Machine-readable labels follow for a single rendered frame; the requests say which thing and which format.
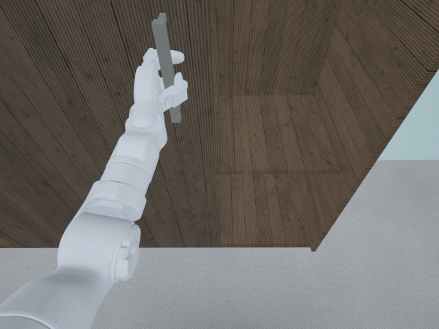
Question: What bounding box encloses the robot left upper arm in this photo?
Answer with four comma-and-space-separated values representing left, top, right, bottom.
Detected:
0, 212, 141, 329

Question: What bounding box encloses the robot left forearm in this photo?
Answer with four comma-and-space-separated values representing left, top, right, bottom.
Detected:
58, 100, 167, 263

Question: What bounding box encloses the handle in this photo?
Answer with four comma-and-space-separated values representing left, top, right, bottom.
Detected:
152, 13, 181, 123

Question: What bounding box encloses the robot left hand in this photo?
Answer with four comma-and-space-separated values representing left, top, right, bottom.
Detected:
134, 48, 188, 112

